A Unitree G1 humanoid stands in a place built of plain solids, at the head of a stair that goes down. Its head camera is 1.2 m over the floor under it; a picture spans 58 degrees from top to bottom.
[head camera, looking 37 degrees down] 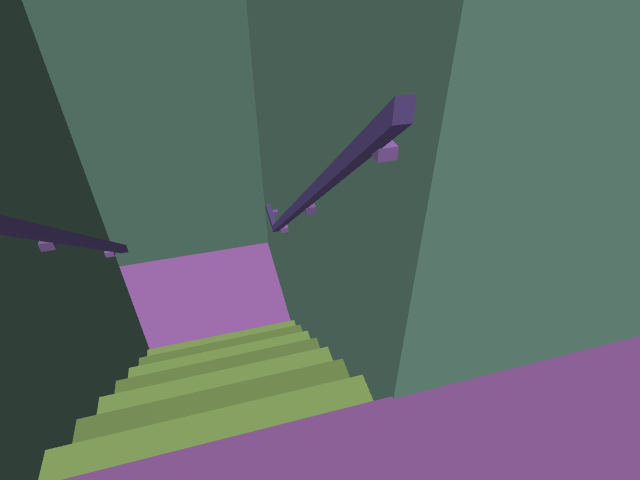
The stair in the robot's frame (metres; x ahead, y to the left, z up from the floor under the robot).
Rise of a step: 0.19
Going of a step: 0.23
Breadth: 1.10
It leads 15 degrees to the left of straight ahead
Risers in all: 8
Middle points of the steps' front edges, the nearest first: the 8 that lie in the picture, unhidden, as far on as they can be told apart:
0.64 0.31 0.00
0.86 0.37 -0.20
1.08 0.43 -0.39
1.31 0.49 -0.58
1.53 0.55 -0.77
1.75 0.61 -0.96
1.97 0.67 -1.16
2.19 0.73 -1.35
